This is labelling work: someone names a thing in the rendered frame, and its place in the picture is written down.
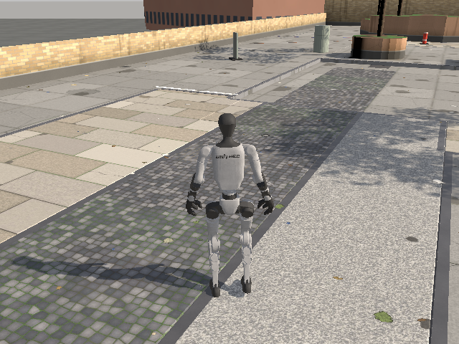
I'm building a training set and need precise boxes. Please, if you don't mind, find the robot right forearm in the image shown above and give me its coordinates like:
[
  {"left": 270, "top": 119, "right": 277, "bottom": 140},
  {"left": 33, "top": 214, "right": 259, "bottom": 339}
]
[{"left": 257, "top": 172, "right": 272, "bottom": 201}]

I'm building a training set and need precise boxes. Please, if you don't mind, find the humanoid robot head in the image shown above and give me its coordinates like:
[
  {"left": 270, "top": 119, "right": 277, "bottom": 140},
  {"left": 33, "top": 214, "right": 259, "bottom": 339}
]
[{"left": 216, "top": 113, "right": 240, "bottom": 148}]

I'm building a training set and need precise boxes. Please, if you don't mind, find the robot left hand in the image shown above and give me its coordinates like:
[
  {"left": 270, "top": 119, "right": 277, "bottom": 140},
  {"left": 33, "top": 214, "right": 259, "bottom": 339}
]
[{"left": 186, "top": 199, "right": 202, "bottom": 216}]

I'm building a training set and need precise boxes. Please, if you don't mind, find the left robot upper arm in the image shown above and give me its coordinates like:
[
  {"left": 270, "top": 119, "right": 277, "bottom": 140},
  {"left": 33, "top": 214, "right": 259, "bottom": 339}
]
[{"left": 194, "top": 145, "right": 213, "bottom": 184}]

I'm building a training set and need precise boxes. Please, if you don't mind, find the robot left forearm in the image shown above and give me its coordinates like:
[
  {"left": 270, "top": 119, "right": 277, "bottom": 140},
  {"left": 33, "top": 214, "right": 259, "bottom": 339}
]
[{"left": 187, "top": 173, "right": 201, "bottom": 201}]

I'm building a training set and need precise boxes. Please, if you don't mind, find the right robot upper arm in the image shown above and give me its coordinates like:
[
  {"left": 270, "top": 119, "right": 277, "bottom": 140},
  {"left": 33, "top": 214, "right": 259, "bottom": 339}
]
[{"left": 243, "top": 144, "right": 263, "bottom": 183}]

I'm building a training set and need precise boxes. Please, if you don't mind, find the robot right hand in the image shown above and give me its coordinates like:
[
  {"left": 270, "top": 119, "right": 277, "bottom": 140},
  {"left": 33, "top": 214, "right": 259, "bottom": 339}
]
[{"left": 257, "top": 197, "right": 274, "bottom": 215}]

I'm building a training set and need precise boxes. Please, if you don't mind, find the robot right shin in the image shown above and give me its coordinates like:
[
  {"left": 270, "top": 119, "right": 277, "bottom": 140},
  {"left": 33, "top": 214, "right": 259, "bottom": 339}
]
[{"left": 242, "top": 234, "right": 252, "bottom": 284}]

